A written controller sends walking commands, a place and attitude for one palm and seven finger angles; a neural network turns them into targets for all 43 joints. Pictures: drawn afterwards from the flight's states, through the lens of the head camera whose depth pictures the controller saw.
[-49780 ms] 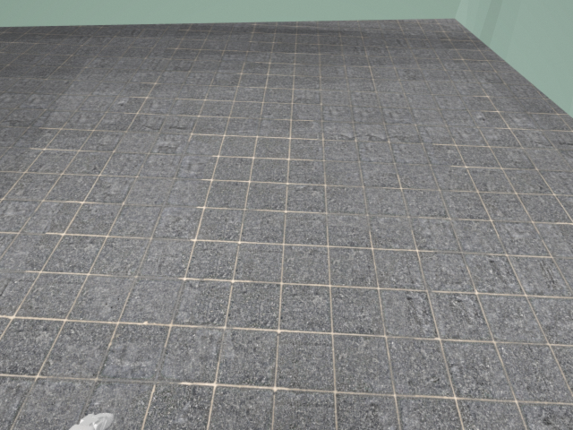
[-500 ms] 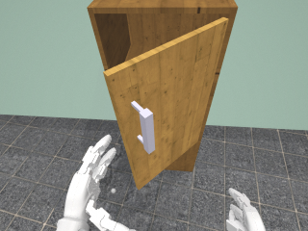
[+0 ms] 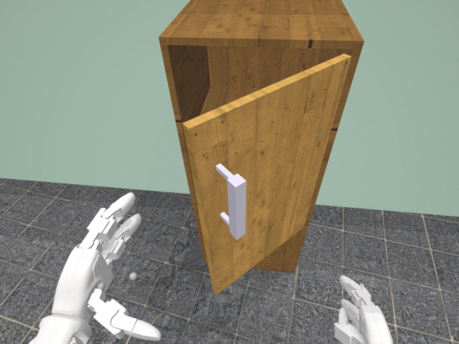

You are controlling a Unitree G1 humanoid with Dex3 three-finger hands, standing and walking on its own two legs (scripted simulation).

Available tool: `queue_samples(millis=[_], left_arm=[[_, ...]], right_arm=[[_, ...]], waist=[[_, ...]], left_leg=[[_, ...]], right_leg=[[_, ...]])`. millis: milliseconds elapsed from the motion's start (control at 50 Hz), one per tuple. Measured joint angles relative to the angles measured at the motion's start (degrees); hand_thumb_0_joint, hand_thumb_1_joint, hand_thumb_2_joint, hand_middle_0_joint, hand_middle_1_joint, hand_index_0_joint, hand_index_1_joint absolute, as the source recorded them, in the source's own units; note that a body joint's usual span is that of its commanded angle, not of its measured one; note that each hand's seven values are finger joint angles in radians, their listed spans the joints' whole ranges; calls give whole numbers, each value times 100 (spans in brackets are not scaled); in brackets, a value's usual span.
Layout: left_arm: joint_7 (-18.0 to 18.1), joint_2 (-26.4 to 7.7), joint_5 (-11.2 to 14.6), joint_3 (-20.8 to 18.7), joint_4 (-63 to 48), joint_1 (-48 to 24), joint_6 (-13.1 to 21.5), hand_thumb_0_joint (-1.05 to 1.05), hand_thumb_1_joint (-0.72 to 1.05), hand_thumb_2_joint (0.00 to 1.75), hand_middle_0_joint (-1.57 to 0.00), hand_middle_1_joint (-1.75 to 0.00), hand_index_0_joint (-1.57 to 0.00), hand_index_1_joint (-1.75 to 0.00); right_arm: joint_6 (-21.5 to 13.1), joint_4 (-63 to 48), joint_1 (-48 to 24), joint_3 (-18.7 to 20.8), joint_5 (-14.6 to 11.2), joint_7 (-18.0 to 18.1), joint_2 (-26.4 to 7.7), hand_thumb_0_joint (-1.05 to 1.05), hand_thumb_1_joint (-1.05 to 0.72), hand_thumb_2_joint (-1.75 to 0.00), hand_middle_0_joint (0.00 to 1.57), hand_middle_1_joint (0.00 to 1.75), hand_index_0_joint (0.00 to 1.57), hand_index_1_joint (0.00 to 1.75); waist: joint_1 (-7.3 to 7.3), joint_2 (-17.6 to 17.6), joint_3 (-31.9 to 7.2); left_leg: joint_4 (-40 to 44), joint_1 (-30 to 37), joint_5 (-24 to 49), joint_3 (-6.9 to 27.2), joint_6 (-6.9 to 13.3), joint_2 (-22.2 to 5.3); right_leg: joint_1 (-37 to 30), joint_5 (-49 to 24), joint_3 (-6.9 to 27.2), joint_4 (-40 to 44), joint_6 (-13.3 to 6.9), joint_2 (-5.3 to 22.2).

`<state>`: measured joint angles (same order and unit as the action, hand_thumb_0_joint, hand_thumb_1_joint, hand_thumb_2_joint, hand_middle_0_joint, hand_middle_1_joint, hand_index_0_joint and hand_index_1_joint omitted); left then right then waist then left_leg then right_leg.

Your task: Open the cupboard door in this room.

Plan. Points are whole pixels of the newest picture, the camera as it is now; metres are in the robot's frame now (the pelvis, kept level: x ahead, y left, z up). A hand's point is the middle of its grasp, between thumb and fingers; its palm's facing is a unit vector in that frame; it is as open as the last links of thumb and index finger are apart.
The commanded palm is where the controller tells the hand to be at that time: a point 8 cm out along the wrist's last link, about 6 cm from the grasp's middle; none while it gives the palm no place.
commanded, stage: draw the hand back to the body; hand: left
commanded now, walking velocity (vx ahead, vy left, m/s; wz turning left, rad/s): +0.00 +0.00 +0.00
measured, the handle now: (230, 202) +0.35 +0.03 +0.08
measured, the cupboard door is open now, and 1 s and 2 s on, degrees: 45 45 45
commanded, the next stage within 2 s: step back with the hand held close in 1.04 s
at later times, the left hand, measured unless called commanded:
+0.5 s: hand (54, 240) +0.21 +0.25 +0.17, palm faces +0.33 -0.87 -0.38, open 11.0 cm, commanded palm +0.16 +0.30 +0.19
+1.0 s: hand (36, 231) +0.21 +0.26 +0.19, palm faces +0.41 -0.83 -0.39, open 7.5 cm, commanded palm +0.16 +0.31 +0.20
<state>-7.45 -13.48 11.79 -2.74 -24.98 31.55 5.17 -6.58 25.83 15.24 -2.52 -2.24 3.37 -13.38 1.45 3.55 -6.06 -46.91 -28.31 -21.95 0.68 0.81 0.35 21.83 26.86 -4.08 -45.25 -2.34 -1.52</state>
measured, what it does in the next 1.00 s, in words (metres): stands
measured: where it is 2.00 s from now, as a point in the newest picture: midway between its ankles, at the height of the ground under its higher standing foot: outside the picture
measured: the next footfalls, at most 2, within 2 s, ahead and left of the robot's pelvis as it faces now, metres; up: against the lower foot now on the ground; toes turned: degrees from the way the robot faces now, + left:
none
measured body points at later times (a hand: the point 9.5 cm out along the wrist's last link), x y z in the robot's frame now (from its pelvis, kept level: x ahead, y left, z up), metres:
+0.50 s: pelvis +0.02 +0.02 +0.03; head +0.00 +0.00 +0.48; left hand +0.18 +0.29 +0.19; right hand +0.20 -0.20 -0.05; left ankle +0.02 +0.11 -0.71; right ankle -0.03 -0.09 -0.71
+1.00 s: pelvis +0.01 +0.01 +0.04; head +0.00 -0.01 +0.49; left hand +0.18 +0.30 +0.21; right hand +0.20 -0.22 -0.05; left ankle +0.02 +0.11 -0.71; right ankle -0.03 -0.09 -0.71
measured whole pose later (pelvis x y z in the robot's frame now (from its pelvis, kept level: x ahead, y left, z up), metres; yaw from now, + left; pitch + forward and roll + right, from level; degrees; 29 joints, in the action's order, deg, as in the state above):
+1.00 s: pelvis +0.01 +0.01 +0.04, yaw -1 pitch -4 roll +0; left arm 6.0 -19.6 4.2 -18.1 -23.0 27.7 4.0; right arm -4.1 36.1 10.9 -1.2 -0.2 4.2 -13.0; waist 3.5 2.8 0.8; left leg -24.1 -7.7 -12.6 -1.1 1.5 1.0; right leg 1.5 16.0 -1.8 -21.3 -1.4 -1.2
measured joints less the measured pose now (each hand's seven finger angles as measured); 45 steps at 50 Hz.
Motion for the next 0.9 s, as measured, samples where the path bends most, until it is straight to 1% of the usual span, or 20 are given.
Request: queue_samples(millis=[40, 100, 160, 220, 320, 460, 720, 780, 900], left_arm=[[375, -132, -308, 4, -126, 42, -95, -1, -42, 34, -16, -30, -15, -30], [810, -182, -599, -10, -227, 141, -182, -1, -34, 37, -16, -30, -16, -30], [1066, -222, -762, -63, -195, 155, -219, -1, -25, 41, -17, -30, -16, -30], [1213, -272, -839, -169, -124, 121, -234, -1, -16, 45, -17, -30, -16, -30], [1330, -363, -874, -421, -49, 19, -233, 0, 1, 52, -18, -30, -17, -30], [1361, -488, -857, -861, -34, -74, -182, 0, 25, 62, -19, -30, -18, -30], [1397, -698, -772, -1657, 154, -435, -145, 1, 70, 81, -20, -30, -20, -30], [1398, -646, -759, -1692, 210, -470, -133, 1, 77, 85, -21, -30, -20, -30], [1356, -564, -767, -1537, 244, -444, -153, 1, 86, 88, -21, -30, -20, -30]], right_arm=[[46, 59, -39, -16, 48, 91, 23, 2, -90, -90, 20, 30, 20, 30], [126, 161, -100, -43, 103, 176, 58, 2, -90, -90, 20, 30, 20, 30], [160, 290, -155, -71, 148, 220, 75, 2, -90, -90, 20, 30, 20, 30], [166, 425, -207, -95, 176, 228, 85, 2, -90, -90, 20, 30, 20, 30], [141, 635, -293, -105, 210, 211, 96, 2, -90, -90, 20, 30, 20, 30], [160, 806, -391, -54, 231, 128, 96, 2, -90, -90, 20, 30, 20, 30], [250, 944, -485, 86, 212, 75, 40, 2, -90, -90, 20, 30, 20, 30], [279, 957, -484, 109, 210, 51, 22, 2, -90, -90, 20, 30, 20, 30], [290, 995, -462, 133, 212, 58, 18, 2, -90, -90, 20, 30, 20, 30]], waist=[[44, -1, 60], [69, -2, 162], [89, -7, 284], [110, -20, 391], [138, -29, 519], [173, -48, 566], [237, -63, 627], [230, -54, 634], [214, -67, 666]], left_leg=[[160, 172, 61, -15, -1, -8], [471, 448, 193, -34, 28, -4], [784, 720, 331, -51, 56, 17], [1079, 975, 455, -79, 80, 51], [1500, 1359, 615, -129, 118, 102], [1920, 1736, 756, -194, 150, 145], [2219, 2009, 869, -209, 135, 132], [2261, 2027, 898, -207, 130, 127], [2289, 2042, 929, -193, 104, 98]], right_leg=[[-175, -83, 21, 186, 2, -10], [-458, -252, 48, 539, 34, -12], [-735, -413, 69, 878, 64, 3], [-978, -542, 100, 1163, 91, 35], [-1340, -711, 154, 1567, 134, 83], [-1688, -865, 225, 1968, 174, 124], [-1971, -1017, 248, 2314, 165, 105], [-1985, -1041, 248, 2347, 159, 100], [-2003, -1072, 236, 2381, 130, 69]])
